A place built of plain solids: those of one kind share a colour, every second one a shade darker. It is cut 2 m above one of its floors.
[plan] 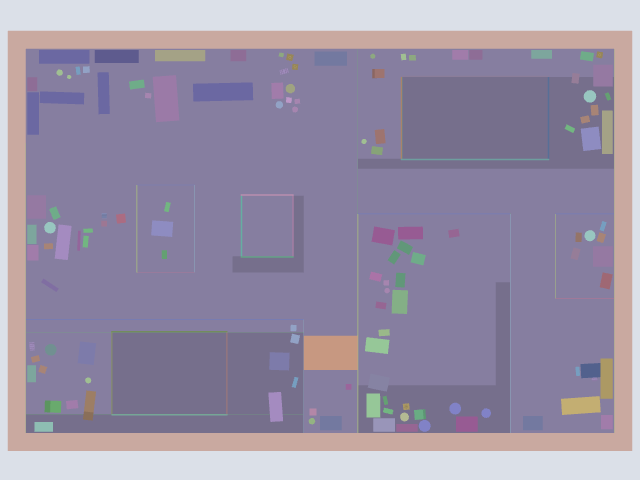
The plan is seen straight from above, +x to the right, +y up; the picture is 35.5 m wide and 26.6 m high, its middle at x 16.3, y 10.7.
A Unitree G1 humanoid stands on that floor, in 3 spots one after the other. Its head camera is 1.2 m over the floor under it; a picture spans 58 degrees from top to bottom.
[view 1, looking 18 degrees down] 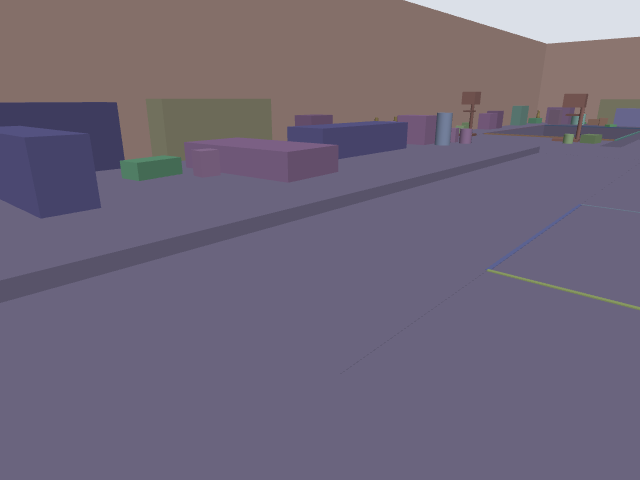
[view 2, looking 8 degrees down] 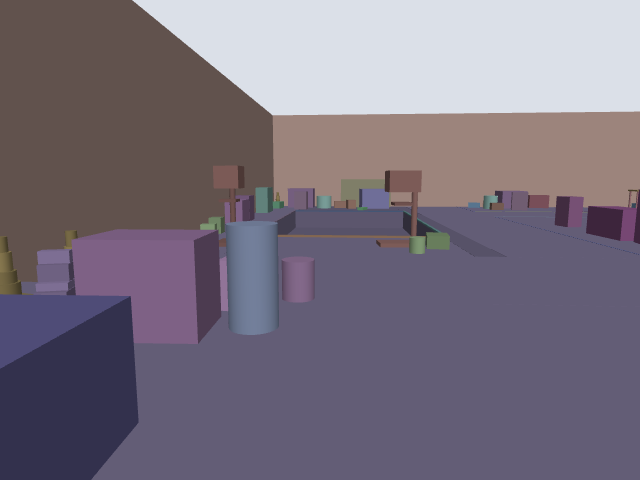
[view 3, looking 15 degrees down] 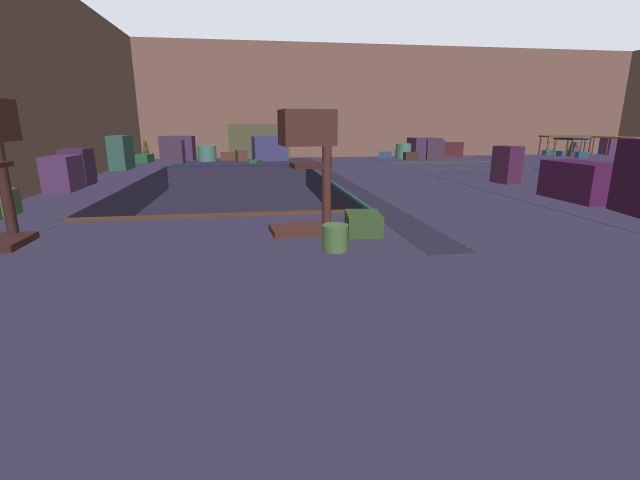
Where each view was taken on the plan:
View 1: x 2.72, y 12.54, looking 42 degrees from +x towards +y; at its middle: floor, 4.40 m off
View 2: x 10.66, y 17.41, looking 4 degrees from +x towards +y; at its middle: floor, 9.79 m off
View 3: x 14.19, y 17.05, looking -9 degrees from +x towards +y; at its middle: floor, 5.26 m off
